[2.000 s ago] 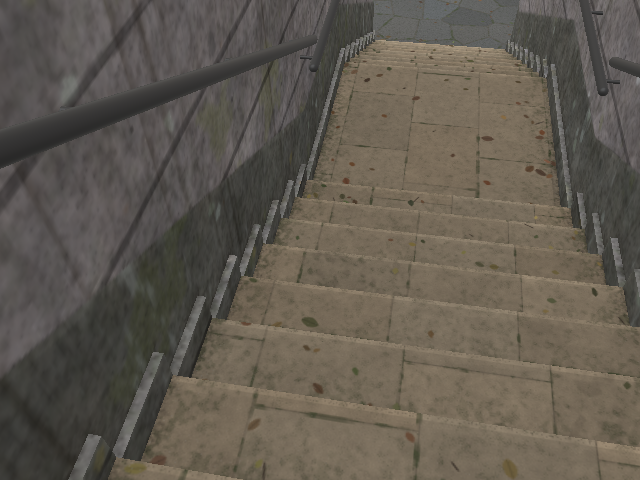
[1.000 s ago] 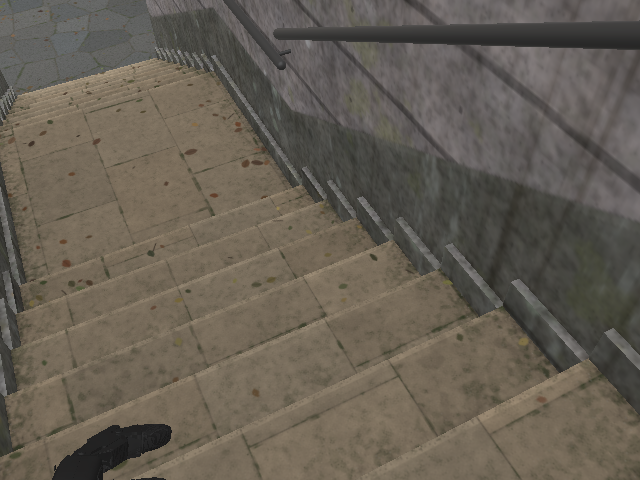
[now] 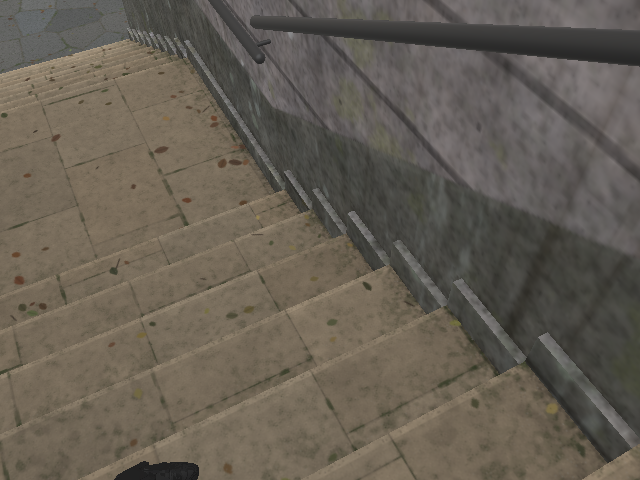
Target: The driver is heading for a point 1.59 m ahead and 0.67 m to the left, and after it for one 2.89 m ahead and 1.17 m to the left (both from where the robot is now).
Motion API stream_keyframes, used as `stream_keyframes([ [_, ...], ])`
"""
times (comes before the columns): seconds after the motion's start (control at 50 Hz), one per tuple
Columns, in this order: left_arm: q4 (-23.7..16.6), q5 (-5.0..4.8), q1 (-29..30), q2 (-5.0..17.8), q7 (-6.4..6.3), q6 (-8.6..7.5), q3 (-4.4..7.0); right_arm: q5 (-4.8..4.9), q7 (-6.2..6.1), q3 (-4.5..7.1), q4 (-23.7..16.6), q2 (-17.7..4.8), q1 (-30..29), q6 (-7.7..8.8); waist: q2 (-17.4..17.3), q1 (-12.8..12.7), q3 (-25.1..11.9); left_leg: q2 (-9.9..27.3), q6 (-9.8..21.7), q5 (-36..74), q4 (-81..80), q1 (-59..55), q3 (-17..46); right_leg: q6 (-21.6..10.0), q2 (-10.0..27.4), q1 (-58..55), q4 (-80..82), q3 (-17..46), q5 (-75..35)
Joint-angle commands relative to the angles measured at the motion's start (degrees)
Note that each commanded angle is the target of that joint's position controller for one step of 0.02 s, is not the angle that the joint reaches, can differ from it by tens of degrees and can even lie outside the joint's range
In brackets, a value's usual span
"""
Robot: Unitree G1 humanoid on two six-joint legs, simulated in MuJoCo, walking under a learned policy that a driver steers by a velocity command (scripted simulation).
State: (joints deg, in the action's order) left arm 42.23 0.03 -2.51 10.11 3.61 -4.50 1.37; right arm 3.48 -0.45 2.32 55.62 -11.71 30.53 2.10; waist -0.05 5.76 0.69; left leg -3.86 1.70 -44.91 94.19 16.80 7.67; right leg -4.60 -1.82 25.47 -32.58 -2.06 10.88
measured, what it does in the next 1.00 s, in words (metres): goes down, turning left: left foot 0.15 m lower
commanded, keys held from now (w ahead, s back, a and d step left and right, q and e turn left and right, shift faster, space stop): q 0.88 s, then no key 0.12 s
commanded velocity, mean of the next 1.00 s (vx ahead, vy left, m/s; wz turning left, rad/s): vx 0.10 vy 0.00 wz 0.50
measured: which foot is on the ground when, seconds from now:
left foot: up 0.00-0.50, down 0.52-1.00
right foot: down 0.00-0.50, up 0.52-1.00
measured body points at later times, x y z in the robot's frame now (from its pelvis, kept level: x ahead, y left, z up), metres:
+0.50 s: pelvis +0.15 +0.06 -0.09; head +0.17 +0.07 +0.36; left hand +0.14 +0.33 -0.23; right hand +0.42 -0.13 -0.16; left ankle +0.25 +0.18 -0.83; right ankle +0.08 -0.08 -0.72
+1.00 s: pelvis +0.18 +0.03 -0.16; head +0.17 +0.08 +0.29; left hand +0.29 +0.33 -0.22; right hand +0.42 -0.15 -0.23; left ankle +0.23 +0.18 -0.88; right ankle +0.22 -0.10 -0.54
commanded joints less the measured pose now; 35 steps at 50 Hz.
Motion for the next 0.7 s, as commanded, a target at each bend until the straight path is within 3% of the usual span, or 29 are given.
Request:
stream_keyframes([
  [0.02,2.4,0.33,-14.2,6.6,-0.2,1.42,2.52,0.1,-1.24,2.41,-8.2,-9.8,-2.0,0.2,-3.1,-8.2,-11.3,5.2,-1.2,17.9,0.6,30.3,2.2,-14.1,23.4,-30.9,12.7,28.2,-2.5],
  [0.04,2.1,1.47,-8.8,7.7,-0.46,0.56,2.61,-0.3,-2.74,2.12,-8.3,-6.4,-1.7,-1.42,2.1,-5.4,-7.4,6.1,-1.8,25.5,2.2,29.0,3.8,-16.3,27.7,-20.6,12.1,31.5,-8.1],
  [0.06,3.2,0.92,-7.5,6.3,-0.31,-0.22,1.99,-2.29,-3.74,2.05,-7.9,-5.3,-0.3,-3.08,-2.0,-3.0,-2.2,7.4,-2.3,28.1,-3.5,24.5,4.1,-14.4,24.7,-10.6,11.2,25.7,-21.2],
  [0.08,3.7,0.58,-6.0,4.9,-0.27,-1.06,1.53,-3.13,-3.98,2.34,-8.1,-3.8,0.7,-2.7,0.6,-1.6,-0.8,7.9,-3.0,29.4,-12.2,20.1,5.4,-11.9,19.2,-5.0,9.9,16.0,-30.4],
  [0.1,4.9,1.03,-5.5,4.8,-0.71,-1.07,1.31,-3.12,-3.97,2.31,-9.4,-2.3,0.1,-2.68,2.3,-0.1,-0.8,9.3,-3.2,27.2,-20.3,18.2,4.4,-10.1,17.1,-3.4,10.0,12.1,-33.1],
  [0.12,5.1,0.79,-6.5,4.9,-1.71,-1.4,1.12,-2.85,-4.07,2.6,-11.7,-3.3,-4.1,-2.71,3.8,-1.4,-0.6,9.1,-4.0,28.9,-25.2,19.0,3.3,-10.2,17.4,-4.3,9.4,9.4,-43.6],
  [0.14,6.1,1.45,-7.9,6.2,-2.7,-1.13,1.32,-3.11,-3.59,2.66,-13.0,-3.7,-5.2,-2.43,3.8,-1.1,-3.6,9.7,-4.4,31.6,-25.8,19.6,3.3,-10.8,19.1,-7.2,7.3,9.8,-49.9],
  [0.16,5.5,2.1,-8.7,9.7,-3.47,-0.91,1.95,-3.21,-2.8,3.0,-12.7,-5.2,-2.9,-2.37,2.7,-0.6,-7.9,8.7,-4.5,38.5,-23.0,18.1,2.2,-11.5,20.0,-9.9,5.0,9.6,-53.4],
  [0.18,5.0,1.84,-7.9,10.4,-3.98,-0.35,2.01,-3.49,-2.28,3.02,-13.3,-5.4,-3.5,-2.35,3.0,-0.6,-8.3,8.3,-4.4,39.6,-22.6,19.8,1.8,-11.4,20.3,-11.2,4.4,8.0,-54.5],
  [0.2,5.2,0.23,-10.4,11.1,-5.33,-0.07,2.65,-2.95,-1.74,3.46,-14.6,-6.5,-6.1,-1.87,3.1,-2.0,-7.1,7.6,-4.2,46.2,-26.9,23.5,4.8,-9.5,18.3,-13.5,4.5,6.9,-39.4],
  [0.22,5.8,-0.51,-11.9,10.3,-6.39,0.4,2.41,-3.05,-1.59,3.36,-15.8,-6.2,-9.5,-2.17,4.2,-3.3,-6.0,7.5,-3.9,48.5,-27.9,26.6,5.1,-8.5,18.5,-15.5,3.6,6.4,-34.1],
  [0.26,6.0,-0.33,-13.0,8.4,-7.92,1.46,1.87,-2.99,-0.99,3.73,-17.9,-7.0,-13.6,-3.25,3.4,-4.1,-1.5,5.9,-4.1,55.3,-34.8,27.5,4.7,-7.2,16.4,-12.5,1.9,1.9,-26.2],
  [0.28,6.1,-1.11,-13.4,7.5,-8.94,1.85,1.7,-3.31,-0.22,3.19,-19.6,-5.8,-17.1,-3.81,4.1,-4.8,-0.3,5.9,-4.8,62.6,-41.6,26.6,3.6,-6.4,15.7,-11.7,-0.7,0.1,-19.4],
  [0.32,6.1,-0.86,-15.1,7.2,-9.98,2.71,1.3,-3.69,1.69,2.26,-22.4,-3.6,-22.2,-4.07,4.4,-6.9,-0.1,5.3,-5.0,68.4,-49.9,23.7,1.2,-5.0,15.2,-11.1,-4.1,-1.7,-13.0],
  [0.36,4.5,-0.86,-15.4,8.2,-9.87,3.68,1.7,-3.25,3.25,1.69,-24.0,-3.0,-26.1,-4.36,2.9,-9.2,-0.1,5.3,-4.4,70.7,-58.6,19.1,-1.3,-4.5,15.7,-9.3,-7.6,-2.7,-5.4],
  [0.4,3.7,-0.98,-16.3,9.5,-9.54,4.09,2.53,-2.52,4.54,1.99,-24.9,-4.2,-28.2,-4.53,1.8,-11.0,1.0,6.7,-2.6,70.6,-65.0,16.5,-1.7,-3.3,17.8,-8.2,-11.6,-0.9,1.9],
  [0.46,3.1,-1.33,-16.8,10.9,-8.74,4.86,3.56,-1.27,4.59,2.6,-23.4,-4.6,-25.2,-4.5,2.3,-10.5,2.2,6.6,-0.5,61.1,-69.0,9.3,-5.5,-1.8,20.9,-3.8,-20.7,1.3,1.7],
  [0.5,3.9,-1.29,-15.4,9.4,-7.99,4.73,3.07,-1.35,3.74,4.46,-17.9,-6.2,-13.5,-3.97,-1.5,-4.2,-1.3,4.5,2.0,65.5,-75.1,-8.2,-8.6,0.6,18.0,1.5,-35.5,-2.9,6.5],
  [0.52,3.7,-0.63,-16.7,7.8,-7.46,4.11,2.73,-2.31,3.05,6.67,-14.2,-12.1,-4.8,-3.18,-9.5,-1.1,-5.5,6.7,4.9,83.5,-72.9,-23.1,-5.9,4.4,12.7,10.1,-54.1,-7.6,19.1],
  [0.54,1.6,0.52,-19.9,5.6,-6.46,3.42,2.13,-4.19,3.49,6.85,-15.2,-18.5,-4.1,-2.2,-20.5,-3.3,-11.4,16.2,11.7,109.3,-54.8,-39.4,6.3,10.1,6.7,30.9,-84.2,-6.9,48.0],
  [0.56,-1.5,-1.84,-17.9,8.6,-5.62,2.03,1.85,-3.07,4.3,6.99,-16.6,-19.9,-4.1,-2.57,-17.9,-0.5,-22.5,23.8,20.6,109.1,-57.8,-43.7,19.7,12.2,5.1,35.9,-94.7,1.5,46.4],
  [0.58,-4.6,-2.28,-12.1,10.2,-5.65,1.81,1.97,-2.81,4.16,6.6,-16.7,-20.1,-5.8,-3.22,-9.5,0.1,-24.2,26.5,23.6,96.9,-63.0,-41.5,23.5,12.8,3.9,40.3,-99.6,4.1,41.9],
  [0.6,-8.1,-2.75,-7.9,7.1,-6.42,2.26,0.81,-2.33,3.4,6.11,-14.0,-20.4,-7.5,-4.21,-4.2,-2.5,-23.2,27.9,23.1,63.3,-69.4,-35.6,29.7,11.7,4.3,43.9,-96.6,5.6,34.5],
  [0.62,-8.2,-1.82,-2.8,6.8,-8.4,3.91,0.78,-2.79,2.36,4.39,-16.3,-16.6,-12.3,-4.82,1.6,-1.6,-16.7,27.6,19.4,47.6,-72.9,-27.2,30.1,11.3,4.7,45.1,-93.7,6.5,29.2],
  [0.64,-8.5,-0.98,-2.1,6.9,-9.82,5.68,1.07,-3.98,1.3,2.83,-17.9,-14.5,-17.3,-5.19,1.8,-3.2,-11.9,26.6,17.1,39.5,-74.2,-17.3,29.2,10.4,4.5,42.6,-92.7,7.9,24.1],
  [0.66,-7.6,-0.71,-4.3,7.4,-10.72,7.25,1.54,-4.93,1.09,1.8,-19.5,-13.3,-20.0,-5.18,2.0,-5.1,-9.1,22.6,14.4,33.9,-73.8,-7.5,26.2,9.5,3.5,38.3,-91.0,6.8,18.8],
  [0.7,-8.9,-0.01,-6.5,5.2,-10.64,8.38,1.63,-5.07,0.58,0.82,-21.4,-13.4,-22.2,-5.35,-1.3,-6.5,-6.0,16.2,10.8,30.7,-72.9,2.0,21.8,9.2,0.5,35.8,-96.1,3.8,14.1],
])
